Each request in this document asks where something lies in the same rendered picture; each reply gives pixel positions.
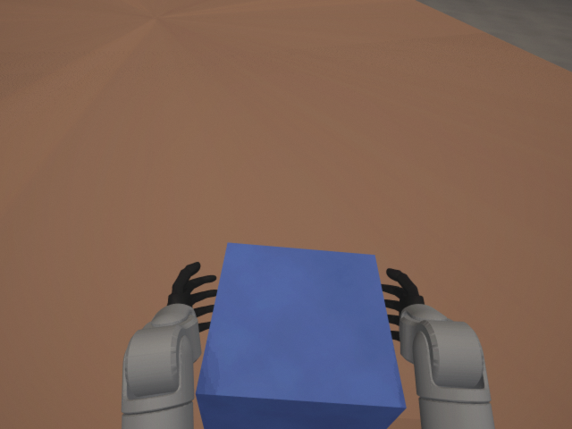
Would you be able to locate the robot left forearm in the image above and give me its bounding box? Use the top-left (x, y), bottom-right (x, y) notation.
top-left (122, 304), bottom-right (202, 429)

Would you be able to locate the robot right forearm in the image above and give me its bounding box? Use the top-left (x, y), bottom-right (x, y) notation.
top-left (399, 304), bottom-right (495, 429)

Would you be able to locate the robot left hand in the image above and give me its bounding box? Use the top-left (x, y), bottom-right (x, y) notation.
top-left (167, 262), bottom-right (217, 332)

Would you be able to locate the robot right hand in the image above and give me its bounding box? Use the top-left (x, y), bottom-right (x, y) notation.
top-left (381, 268), bottom-right (425, 341)

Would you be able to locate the carton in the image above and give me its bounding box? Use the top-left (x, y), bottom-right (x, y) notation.
top-left (196, 242), bottom-right (407, 429)

